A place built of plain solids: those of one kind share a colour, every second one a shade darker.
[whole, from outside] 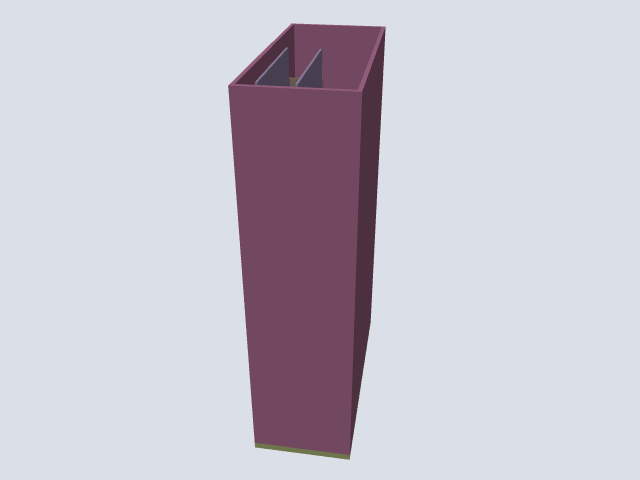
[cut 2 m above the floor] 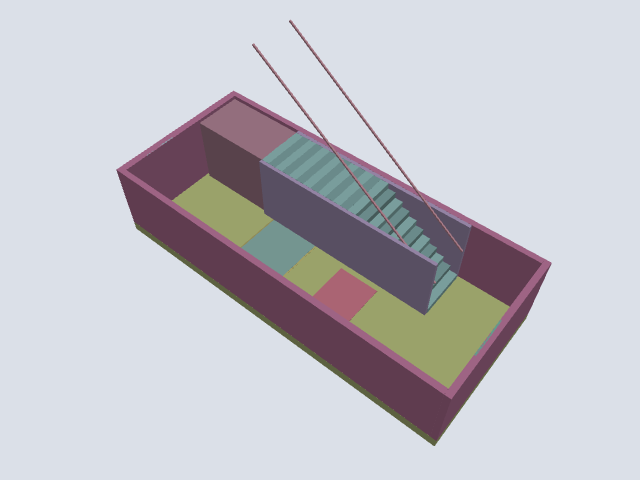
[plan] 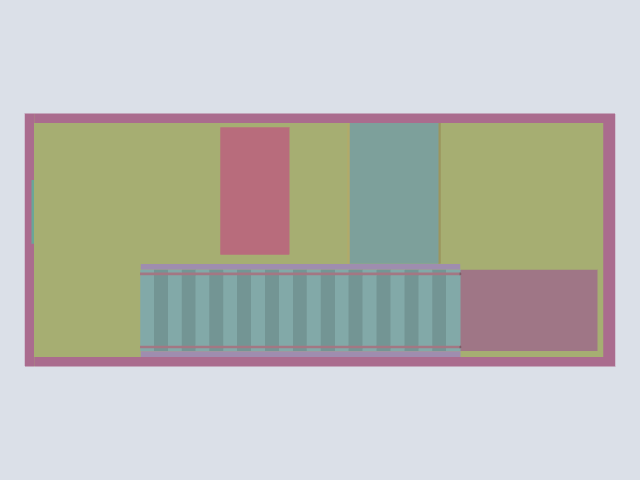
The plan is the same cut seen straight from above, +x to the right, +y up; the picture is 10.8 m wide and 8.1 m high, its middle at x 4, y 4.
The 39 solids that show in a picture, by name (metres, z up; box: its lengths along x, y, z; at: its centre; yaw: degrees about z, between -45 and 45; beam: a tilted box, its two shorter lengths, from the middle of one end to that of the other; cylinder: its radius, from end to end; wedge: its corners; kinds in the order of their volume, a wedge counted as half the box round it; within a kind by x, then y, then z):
{
 "wall_1": {"box": [0.16, 4.27, 16.1], "at": [-0.91, 4.0, 8.05]},
 "wall_2": {"box": [9.61, 0.16, 16.1], "at": [3.98, 1.95, 8.05]},
 "wall_3": {"box": [9.61, 0.16, 16.1], "at": [3.98, 6.05, 8.05]},
 "wall_4": {"box": [0.2, 4.27, 16.1], "at": [8.88, 4.0, 8.05]},
 "tread_slab_1": {"box": [0.24, 1.37, 0.18], "at": [1.09, 2.81, 0.09]},
 "tread_slab_2": {"box": [0.25, 1.37, 0.36], "at": [1.32, 2.81, 0.18]},
 "tread_slab_3": {"box": [0.24, 1.37, 0.54], "at": [1.55, 2.81, 0.27]},
 "tread_slab_4": {"box": [0.25, 1.37, 0.73], "at": [1.79, 2.81, 0.36]},
 "tread_slab_5": {"box": [0.24, 1.37, 0.91], "at": [2.02, 2.81, 0.45]},
 "tread_slab_6": {"box": [0.24, 1.37, 1.09], "at": [2.25, 2.81, 0.55]},
 "tread_slab_7": {"box": [0.25, 1.37, 1.27], "at": [2.49, 2.81, 0.64]},
 "tread_slab_8": {"box": [0.25, 1.37, 1.45], "at": [2.72, 2.81, 0.73]},
 "tread_slab_9": {"box": [0.25, 1.37, 1.64], "at": [2.96, 2.81, 0.82]},
 "tread_slab_10": {"box": [0.25, 1.37, 1.82], "at": [3.2, 2.81, 0.91]},
 "tread_slab_11": {"box": [0.25, 1.37, 2.0], "at": [3.43, 2.81, 1.0]},
 "tread_slab_12": {"box": [0.25, 1.37, 2.18], "at": [3.66, 2.81, 1.09]},
 "tread_slab_13": {"box": [0.24, 1.37, 2.36], "at": [3.9, 2.81, 1.18]},
 "tread_slab_14": {"box": [0.25, 1.37, 2.55], "at": [4.13, 2.81, 1.27]},
 "tread_slab_15": {"box": [0.25, 1.37, 2.73], "at": [4.37, 2.81, 1.36]},
 "tread_slab_16": {"box": [0.25, 1.37, 2.91], "at": [4.6, 2.81, 1.46]},
 "tread_slab_17": {"box": [0.25, 1.37, 3.09], "at": [4.84, 2.81, 1.55]},
 "tread_slab_18": {"box": [0.25, 1.37, 3.27], "at": [5.08, 2.81, 1.64]},
 "tread_slab_19": {"box": [0.25, 1.37, 3.46], "at": [5.31, 2.81, 1.73]},
 "tread_slab_20": {"box": [0.25, 1.37, 3.64], "at": [5.55, 2.81, 1.82]},
 "tread_slab_21": {"box": [0.24, 1.37, 3.82], "at": [5.78, 2.81, 1.91]},
 "tread_slab_22": {"box": [0.24, 1.37, 4.0], "at": [6.01, 2.81, 2.0]},
 "tread_slab_23": {"box": [0.25, 1.37, 4.18], "at": [6.25, 2.81, 2.09]},
 "wall_wall_1": {"box": [5.4, 0.1, 15.49], "at": [3.67, 2.08, 7.74]},
 "wall_wall_2": {"box": [5.4, 0.1, 15.49], "at": [3.67, 3.55, 7.74]},
 "landing_slab_1": {"box": [2.32, 1.38, 4.36], "at": [7.52, 2.81, 2.18]},
 "floor_slab_1": {"box": [9.97, 4.27, 0.3], "at": [4.0, 4.0, -0.15]},
 "corr_field_top_1": {"box": [1.5, 2.38, 0.09], "at": [5.25, 4.79, -0.04]},
 "corr_mat_top_1": {"box": [1.17, 2.16, 0.09], "at": [2.9, 4.83, -0.04]},
 "guard_panel_1": {"box": [0.1, 1.6, 1.06], "at": [0.88, 2.83, 13.62]},
 "door_front_leaf_1": {"box": [0.045, 1.08, 2.12], "at": [-0.85, 4.47, 1.06]},
 "handrail_rail_1": {"beam": [0.045, 0.045], "from": [0.98, 2.19, 1.18], "to": [6.37, 2.19, 5.36]},
 "handrail_rail_2": {"beam": [0.045, 0.045], "from": [0.98, 3.43, 1.18], "to": [6.37, 3.43, 5.36]},
 "corr_strip_top_1": {"box": [0.05, 2.38, 0.09], "at": [4.49, 4.79, -0.04]},
 "corr_strip_top_2": {"box": [0.05, 2.38, 0.09], "at": [6.01, 4.79, -0.04]}
}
